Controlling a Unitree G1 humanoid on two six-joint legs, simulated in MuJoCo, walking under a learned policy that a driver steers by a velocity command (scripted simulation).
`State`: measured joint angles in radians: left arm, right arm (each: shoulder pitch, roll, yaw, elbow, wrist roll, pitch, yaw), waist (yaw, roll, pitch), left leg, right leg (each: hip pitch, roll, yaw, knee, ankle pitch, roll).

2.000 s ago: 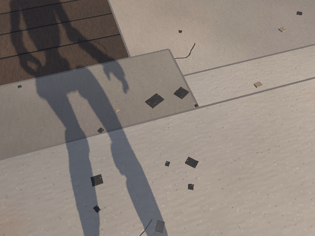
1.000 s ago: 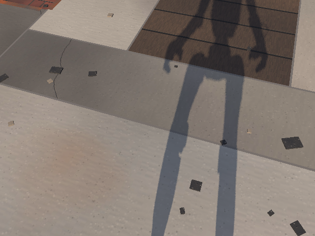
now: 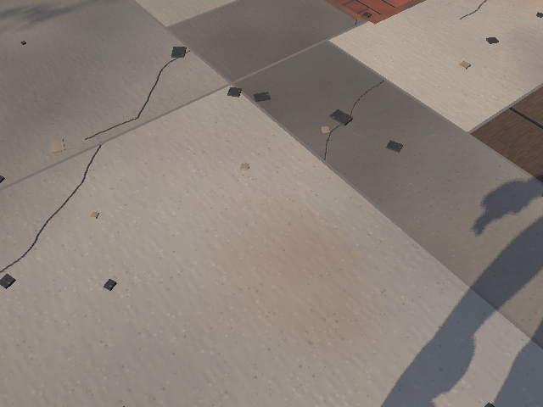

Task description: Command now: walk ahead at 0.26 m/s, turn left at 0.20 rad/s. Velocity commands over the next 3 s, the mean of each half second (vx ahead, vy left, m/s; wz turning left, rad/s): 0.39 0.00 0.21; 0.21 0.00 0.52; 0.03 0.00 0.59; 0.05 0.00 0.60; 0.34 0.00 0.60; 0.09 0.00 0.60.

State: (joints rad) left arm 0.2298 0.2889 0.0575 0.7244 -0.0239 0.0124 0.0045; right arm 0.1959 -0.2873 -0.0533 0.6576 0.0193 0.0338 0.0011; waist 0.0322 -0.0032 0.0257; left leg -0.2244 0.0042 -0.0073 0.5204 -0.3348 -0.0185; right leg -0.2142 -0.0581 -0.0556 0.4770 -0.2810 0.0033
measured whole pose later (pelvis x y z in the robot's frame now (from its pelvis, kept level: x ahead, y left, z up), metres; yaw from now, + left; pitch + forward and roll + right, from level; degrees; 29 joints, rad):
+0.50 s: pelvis +0.20 -0.02 -0.02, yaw +6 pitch +2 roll -1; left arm 0.02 0.28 0.04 0.64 0.00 -0.10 -0.04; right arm 0.47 -0.30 -0.05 0.82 0.02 -0.04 -0.02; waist -0.08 0.01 0.05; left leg -0.06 0.01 -0.13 0.73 -0.50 0.00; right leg -0.49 0.00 -0.04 0.59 -0.14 -0.04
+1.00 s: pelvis +0.37 +0.03 -0.01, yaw +22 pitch +1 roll -2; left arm 0.11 0.32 0.06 0.76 -0.01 -0.01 0.00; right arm 0.16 -0.32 -0.08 0.58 0.00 0.00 0.02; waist 0.00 -0.02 0.10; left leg -0.45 -0.03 -0.01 0.58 -0.15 0.07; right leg -0.38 -0.02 -0.04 1.11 -0.56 0.04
